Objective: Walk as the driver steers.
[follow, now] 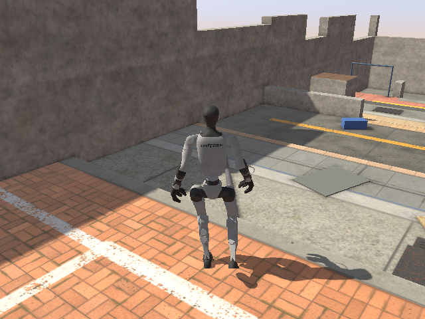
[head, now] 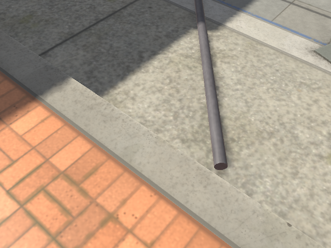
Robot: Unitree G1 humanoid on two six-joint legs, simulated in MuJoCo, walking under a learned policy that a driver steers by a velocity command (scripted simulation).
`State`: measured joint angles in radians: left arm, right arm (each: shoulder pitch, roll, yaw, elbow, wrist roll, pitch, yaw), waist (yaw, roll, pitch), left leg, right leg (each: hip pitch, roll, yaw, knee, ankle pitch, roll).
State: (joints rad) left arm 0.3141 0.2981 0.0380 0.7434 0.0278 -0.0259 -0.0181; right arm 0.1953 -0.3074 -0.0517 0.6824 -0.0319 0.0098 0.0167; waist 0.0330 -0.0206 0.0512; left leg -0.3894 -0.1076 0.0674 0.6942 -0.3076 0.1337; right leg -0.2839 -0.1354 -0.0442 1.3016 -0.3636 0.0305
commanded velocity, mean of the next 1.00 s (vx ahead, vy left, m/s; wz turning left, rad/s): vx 0.32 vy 0.00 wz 0.56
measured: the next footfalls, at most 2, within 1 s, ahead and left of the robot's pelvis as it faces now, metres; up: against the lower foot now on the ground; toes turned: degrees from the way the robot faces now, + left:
right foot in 0.32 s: +0.47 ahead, -0.11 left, +0.00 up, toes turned +6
left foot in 0.76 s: +0.33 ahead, +0.11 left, +0.00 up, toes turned +25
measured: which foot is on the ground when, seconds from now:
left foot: down 0.00-0.32, up 0.34-0.74, down 0.76-1.00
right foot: up 0.00-0.30, down 0.32-0.76, up 0.78-1.00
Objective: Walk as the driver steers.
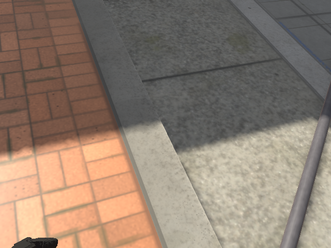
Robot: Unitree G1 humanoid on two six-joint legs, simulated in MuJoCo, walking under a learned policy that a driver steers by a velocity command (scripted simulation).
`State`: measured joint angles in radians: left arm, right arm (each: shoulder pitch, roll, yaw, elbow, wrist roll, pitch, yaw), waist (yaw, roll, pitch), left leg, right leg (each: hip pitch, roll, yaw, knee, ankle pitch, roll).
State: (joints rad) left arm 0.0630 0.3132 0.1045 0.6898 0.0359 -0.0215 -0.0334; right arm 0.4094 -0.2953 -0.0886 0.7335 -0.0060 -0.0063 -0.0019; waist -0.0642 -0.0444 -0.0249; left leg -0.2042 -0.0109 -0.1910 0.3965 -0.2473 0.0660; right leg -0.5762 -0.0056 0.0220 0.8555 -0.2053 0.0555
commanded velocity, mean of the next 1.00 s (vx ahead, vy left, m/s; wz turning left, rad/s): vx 0.92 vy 0.00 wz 0.99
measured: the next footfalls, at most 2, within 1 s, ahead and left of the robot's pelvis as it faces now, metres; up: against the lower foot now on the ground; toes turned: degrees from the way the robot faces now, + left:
right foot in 0.16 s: +0.17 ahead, -0.14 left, +0.00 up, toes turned +10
left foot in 0.62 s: +0.48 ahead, +0.17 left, +0.00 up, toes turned +38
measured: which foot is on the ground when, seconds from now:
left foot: down 0.00-0.16, up 0.18-0.60, down 0.62-1.00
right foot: up 0.00-0.14, down 0.16-0.62, up 0.64-1.00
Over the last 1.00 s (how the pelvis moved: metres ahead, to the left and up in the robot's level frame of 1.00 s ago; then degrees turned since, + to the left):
0.38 0.02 0.04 35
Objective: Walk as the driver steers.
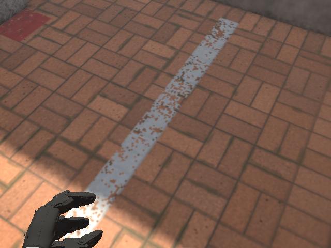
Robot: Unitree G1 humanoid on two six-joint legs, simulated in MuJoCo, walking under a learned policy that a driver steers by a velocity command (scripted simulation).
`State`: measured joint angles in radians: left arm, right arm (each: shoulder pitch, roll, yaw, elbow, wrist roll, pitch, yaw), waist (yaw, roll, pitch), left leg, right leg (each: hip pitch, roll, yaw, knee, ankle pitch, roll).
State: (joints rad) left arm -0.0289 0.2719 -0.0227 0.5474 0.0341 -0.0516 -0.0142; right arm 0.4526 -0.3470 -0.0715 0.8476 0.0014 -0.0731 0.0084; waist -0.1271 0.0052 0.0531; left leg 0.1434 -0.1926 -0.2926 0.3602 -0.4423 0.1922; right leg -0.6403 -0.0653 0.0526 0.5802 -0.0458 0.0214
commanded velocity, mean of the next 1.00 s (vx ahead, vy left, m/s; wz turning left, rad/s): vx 1.00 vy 0.00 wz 1.00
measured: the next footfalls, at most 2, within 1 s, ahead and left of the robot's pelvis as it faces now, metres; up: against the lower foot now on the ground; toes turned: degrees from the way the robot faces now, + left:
right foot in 0.02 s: +0.23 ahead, -0.16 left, +0.00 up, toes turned +4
left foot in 0.48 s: +0.59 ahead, +0.15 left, +0.00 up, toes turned +31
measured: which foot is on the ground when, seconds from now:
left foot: down 0.00-0.04, up 0.06-0.46, down 0.48-0.88, up 0.90-1.00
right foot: up 0.00-0.00, down 0.02-0.46, up 0.48-0.84, down 0.86-1.00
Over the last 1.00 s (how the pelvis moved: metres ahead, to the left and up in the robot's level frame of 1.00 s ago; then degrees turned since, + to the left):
0.64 0.28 -0.04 55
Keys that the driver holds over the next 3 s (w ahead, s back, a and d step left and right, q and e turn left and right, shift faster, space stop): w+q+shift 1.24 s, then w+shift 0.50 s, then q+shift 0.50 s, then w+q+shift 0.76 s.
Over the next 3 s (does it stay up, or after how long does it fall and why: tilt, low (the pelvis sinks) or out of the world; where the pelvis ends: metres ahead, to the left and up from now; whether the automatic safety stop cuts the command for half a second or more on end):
stays up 0.97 1.66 -0.01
